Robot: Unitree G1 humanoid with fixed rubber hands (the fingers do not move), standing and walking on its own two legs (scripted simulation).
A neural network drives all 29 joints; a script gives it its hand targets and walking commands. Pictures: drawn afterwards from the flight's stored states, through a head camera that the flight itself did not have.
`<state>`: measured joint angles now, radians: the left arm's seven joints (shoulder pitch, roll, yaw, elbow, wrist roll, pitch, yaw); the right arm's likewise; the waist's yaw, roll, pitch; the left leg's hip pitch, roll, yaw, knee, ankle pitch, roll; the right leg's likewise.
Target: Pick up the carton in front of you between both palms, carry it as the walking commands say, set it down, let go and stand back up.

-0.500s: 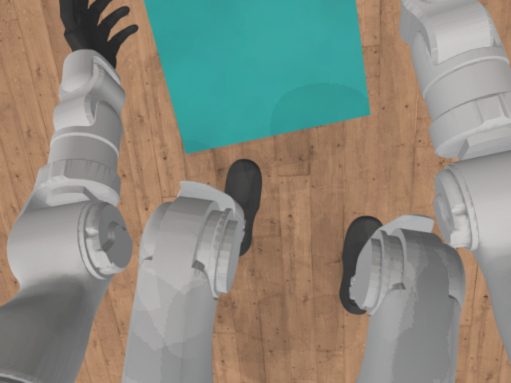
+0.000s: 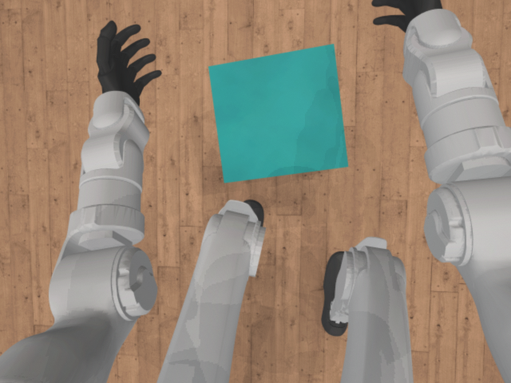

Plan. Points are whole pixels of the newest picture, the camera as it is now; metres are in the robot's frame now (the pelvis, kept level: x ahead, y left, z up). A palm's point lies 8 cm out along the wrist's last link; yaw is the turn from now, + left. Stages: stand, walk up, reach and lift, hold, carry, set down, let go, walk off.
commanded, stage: set down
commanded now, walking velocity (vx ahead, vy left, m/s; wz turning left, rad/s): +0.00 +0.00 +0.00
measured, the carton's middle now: (279, 127) +0.46 +0.10 -0.36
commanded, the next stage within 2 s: let go in 0.44 s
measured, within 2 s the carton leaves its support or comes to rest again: neither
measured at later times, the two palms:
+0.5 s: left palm (18, 49) +0.43 +0.30 +0.04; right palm out of the picture +0.58 -0.06 +0.04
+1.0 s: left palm out of the picture +0.32 +0.28 +0.17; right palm out of the picture +0.42 -0.13 +0.16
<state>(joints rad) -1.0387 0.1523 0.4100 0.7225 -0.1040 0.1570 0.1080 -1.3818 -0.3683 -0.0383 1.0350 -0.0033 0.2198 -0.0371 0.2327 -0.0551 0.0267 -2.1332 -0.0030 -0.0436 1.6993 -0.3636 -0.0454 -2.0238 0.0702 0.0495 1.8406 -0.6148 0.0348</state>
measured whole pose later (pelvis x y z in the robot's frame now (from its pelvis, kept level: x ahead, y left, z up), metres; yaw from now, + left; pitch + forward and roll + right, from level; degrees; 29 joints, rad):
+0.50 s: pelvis +0.03 +0.00 +0.13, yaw +0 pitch +46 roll -1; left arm -0.84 0.12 0.44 0.64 -0.04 0.18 0.03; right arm -1.17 -0.30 -0.12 0.93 -0.08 0.24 -0.01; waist 0.22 -0.07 -0.11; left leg -1.73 0.00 -0.05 1.20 -0.28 -0.04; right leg -1.64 0.07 0.06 1.31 -0.48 0.02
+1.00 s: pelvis +0.09 +0.03 +0.25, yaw +0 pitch +22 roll -1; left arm -0.09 0.21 0.08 0.44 0.01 0.05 -0.11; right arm -0.28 -0.09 -0.16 0.57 -0.11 0.07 -0.11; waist 0.13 0.00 -0.02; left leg -0.91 -0.02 -0.02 0.76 -0.23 0.02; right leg -0.78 0.02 0.10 0.78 -0.39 0.05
